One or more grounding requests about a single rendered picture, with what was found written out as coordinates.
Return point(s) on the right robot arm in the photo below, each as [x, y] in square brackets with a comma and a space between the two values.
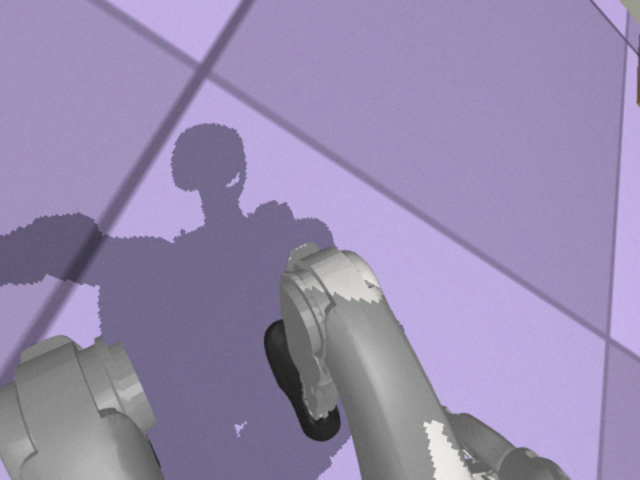
[524, 464]

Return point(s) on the right robot foot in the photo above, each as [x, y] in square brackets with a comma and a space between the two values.
[288, 379]

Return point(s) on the right robot hand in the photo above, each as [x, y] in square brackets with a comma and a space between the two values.
[481, 443]

